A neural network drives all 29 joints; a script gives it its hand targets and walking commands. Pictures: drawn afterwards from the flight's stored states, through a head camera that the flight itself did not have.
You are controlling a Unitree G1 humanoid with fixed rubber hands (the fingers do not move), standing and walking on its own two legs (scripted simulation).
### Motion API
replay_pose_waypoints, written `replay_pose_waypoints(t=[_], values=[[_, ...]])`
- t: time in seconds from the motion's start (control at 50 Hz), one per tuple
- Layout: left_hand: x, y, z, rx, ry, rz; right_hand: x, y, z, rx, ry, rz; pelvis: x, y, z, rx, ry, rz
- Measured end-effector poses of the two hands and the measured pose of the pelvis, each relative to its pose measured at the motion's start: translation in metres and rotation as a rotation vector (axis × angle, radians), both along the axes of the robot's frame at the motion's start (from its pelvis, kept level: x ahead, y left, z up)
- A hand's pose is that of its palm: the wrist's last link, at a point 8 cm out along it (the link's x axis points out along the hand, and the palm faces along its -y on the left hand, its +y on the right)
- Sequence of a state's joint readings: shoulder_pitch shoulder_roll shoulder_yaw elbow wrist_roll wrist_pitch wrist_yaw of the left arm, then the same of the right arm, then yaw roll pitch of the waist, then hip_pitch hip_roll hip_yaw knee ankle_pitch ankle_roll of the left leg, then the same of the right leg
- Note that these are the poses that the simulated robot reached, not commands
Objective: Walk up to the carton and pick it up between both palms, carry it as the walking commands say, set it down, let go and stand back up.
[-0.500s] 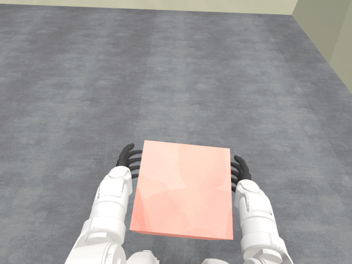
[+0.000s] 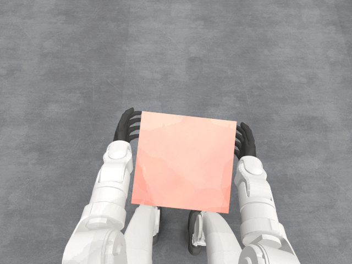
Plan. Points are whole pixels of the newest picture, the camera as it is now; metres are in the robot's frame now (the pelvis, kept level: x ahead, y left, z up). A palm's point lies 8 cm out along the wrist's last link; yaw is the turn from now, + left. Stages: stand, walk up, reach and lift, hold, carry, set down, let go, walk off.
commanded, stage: set down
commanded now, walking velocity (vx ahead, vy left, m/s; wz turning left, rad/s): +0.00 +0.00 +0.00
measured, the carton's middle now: (182, 158) +0.34 +0.00 -0.17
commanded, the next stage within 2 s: none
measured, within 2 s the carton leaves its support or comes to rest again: neither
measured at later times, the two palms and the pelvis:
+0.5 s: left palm (132, 136) +0.40 +0.14 -0.16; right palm (237, 145) +0.39 -0.16 -0.17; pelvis -0.02 -0.01 -0.08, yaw -1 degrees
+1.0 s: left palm (136, 133) +0.43 +0.14 -0.25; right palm (228, 141) +0.42 -0.16 -0.24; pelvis -0.04 +0.00 -0.16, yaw -3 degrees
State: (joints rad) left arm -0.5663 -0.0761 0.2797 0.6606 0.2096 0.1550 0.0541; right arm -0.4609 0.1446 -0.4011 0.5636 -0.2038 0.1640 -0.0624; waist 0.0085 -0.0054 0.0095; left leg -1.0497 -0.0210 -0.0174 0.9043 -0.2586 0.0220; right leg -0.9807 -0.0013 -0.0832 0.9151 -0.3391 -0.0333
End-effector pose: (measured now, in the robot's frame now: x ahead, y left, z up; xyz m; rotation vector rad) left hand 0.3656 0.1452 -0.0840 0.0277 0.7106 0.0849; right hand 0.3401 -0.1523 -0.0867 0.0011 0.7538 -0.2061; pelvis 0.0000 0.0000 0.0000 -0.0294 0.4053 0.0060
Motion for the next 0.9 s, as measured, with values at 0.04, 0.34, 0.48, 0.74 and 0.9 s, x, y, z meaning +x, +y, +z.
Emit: replay_pose_waypoints(t=[0.04,0.34,0.48,0.74,0.9], values=[[0.002,-0.001,-0.006,0.002,-0.006,-0.004,0.001,-0.001,-0.006,0.005,-0.007,-0.008,-0.002,0.001,-0.006,-0.002,0.019,-0.001],[0.018,-0.006,-0.045,0.034,-0.050,0.018,0.031,-0.006,-0.046,0.003,-0.055,0.041,-0.021,-0.003,-0.049,-0.001,0.086,-0.007],[0.029,-0.007,-0.075,0.041,-0.046,0.017,0.044,-0.008,-0.076,0.008,-0.051,0.040,-0.024,-0.007,-0.074,0.003,0.132,-0.014],[0.049,-0.006,-0.126,0.040,-0.025,-0.002,0.058,-0.007,-0.126,0.016,-0.031,0.015,-0.024,-0.003,-0.118,-0.004,0.196,-0.025],[0.058,-0.006,-0.149,0.031,-0.032,-0.003,0.066,-0.007,-0.147,0.006,-0.039,0.016,-0.031,0.000,-0.142,-0.010,0.219,-0.032]])
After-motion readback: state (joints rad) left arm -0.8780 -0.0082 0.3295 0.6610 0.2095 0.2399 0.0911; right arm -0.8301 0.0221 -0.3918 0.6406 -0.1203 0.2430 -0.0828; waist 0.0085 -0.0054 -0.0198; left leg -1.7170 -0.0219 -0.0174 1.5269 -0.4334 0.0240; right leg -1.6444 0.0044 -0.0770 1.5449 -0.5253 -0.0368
